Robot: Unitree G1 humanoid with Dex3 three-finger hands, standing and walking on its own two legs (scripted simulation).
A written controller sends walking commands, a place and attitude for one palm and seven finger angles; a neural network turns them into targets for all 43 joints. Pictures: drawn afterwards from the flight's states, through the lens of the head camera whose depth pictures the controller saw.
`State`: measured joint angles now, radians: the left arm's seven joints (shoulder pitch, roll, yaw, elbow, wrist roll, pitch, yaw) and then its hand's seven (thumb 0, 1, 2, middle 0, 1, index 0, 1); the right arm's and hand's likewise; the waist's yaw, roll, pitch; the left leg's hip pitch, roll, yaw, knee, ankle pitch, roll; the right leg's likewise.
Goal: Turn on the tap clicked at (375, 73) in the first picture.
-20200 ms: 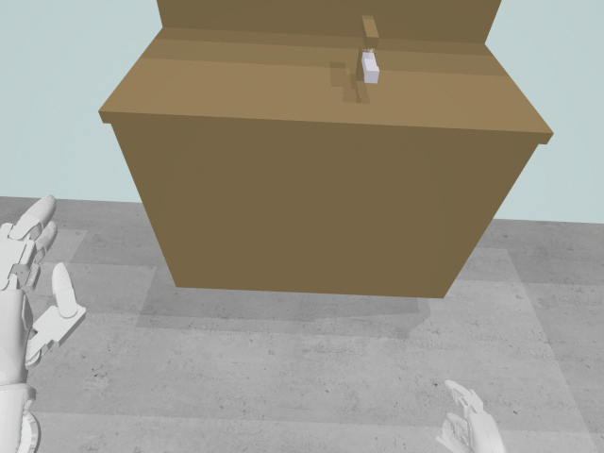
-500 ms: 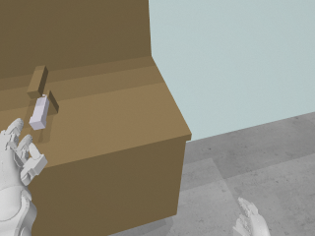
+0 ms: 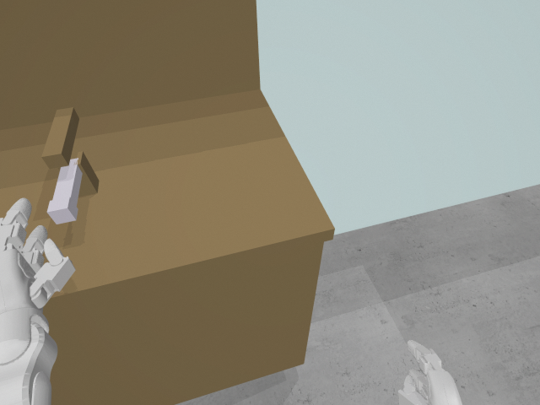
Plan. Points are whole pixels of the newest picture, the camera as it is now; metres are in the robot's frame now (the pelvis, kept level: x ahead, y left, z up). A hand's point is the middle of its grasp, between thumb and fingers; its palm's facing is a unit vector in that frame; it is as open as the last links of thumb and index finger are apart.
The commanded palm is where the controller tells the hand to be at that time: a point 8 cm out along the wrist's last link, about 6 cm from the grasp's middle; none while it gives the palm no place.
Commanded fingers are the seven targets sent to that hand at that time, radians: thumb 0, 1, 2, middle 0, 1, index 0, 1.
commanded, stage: reach beside the lever's end, fingers flat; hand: left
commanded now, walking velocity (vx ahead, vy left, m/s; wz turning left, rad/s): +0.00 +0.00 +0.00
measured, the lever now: (63, 210) +0.33 +0.36 +0.12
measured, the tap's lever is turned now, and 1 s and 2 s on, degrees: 0 0 0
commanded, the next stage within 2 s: push the lever round in 1.00 s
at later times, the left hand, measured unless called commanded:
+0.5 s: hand (55, 246) +0.28 +0.35 +0.10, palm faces +0.61 -0.78 -0.12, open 7.8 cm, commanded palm +0.23 +0.39 +0.11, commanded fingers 0.00 0.90 0.90 -0.15 -0.15 -0.15 -0.15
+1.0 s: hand (48, 246) +0.28 +0.36 +0.10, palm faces +0.59 -0.80 -0.09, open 7.8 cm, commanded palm +0.23 +0.39 +0.10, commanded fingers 0.00 0.90 0.90 -0.15 -0.15 -0.15 -0.15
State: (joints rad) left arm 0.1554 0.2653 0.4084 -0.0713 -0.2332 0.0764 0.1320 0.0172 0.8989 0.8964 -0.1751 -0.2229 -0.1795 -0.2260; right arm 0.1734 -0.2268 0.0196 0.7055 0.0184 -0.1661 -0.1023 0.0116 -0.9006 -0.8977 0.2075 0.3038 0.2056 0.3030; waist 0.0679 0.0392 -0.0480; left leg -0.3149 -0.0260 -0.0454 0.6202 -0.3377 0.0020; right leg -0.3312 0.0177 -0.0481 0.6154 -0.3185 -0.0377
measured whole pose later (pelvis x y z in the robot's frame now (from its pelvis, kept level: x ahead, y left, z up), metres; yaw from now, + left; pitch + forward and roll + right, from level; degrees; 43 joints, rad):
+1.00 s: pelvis +0.00 +0.01 -0.01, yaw +0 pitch +6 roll -1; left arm -0.06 0.40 0.58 0.38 -0.24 -0.12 -0.02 0.02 0.90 0.90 -0.15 -0.15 -0.16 -0.15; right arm 0.26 -0.25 0.00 0.70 0.03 -0.15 -0.09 0.01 -0.90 -0.90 0.21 0.30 0.21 0.30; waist 0.03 0.03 -0.07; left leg -0.43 -0.02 -0.05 0.69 -0.36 0.01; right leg -0.44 0.03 -0.05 0.65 -0.33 -0.03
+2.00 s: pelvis -0.01 -0.01 -0.01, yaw +0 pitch +5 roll +0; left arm -0.09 0.30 0.47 0.29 -0.20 -0.07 0.14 0.02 0.90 0.90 -0.15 -0.15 -0.15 -0.15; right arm 0.21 -0.25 0.00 0.71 0.02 -0.13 -0.10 0.01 -0.90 -0.90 0.21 0.30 0.20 0.30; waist 0.03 0.04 -0.06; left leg -0.42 0.00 -0.06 0.69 -0.35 -0.02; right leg -0.43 0.04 -0.06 0.67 -0.32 -0.06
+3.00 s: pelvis -0.01 -0.01 -0.01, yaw +1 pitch +4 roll +0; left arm -0.25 0.11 0.27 0.27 -0.02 0.04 0.60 0.02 0.90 0.90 -0.15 -0.15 -0.11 -0.15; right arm 0.13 -0.21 0.01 0.73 -0.02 -0.01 -0.09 0.01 -0.90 -0.90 0.21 0.30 0.21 0.30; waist 0.04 0.03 -0.07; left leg -0.41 -0.02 -0.07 0.68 -0.34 -0.01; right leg -0.41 0.02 -0.08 0.66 -0.33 -0.05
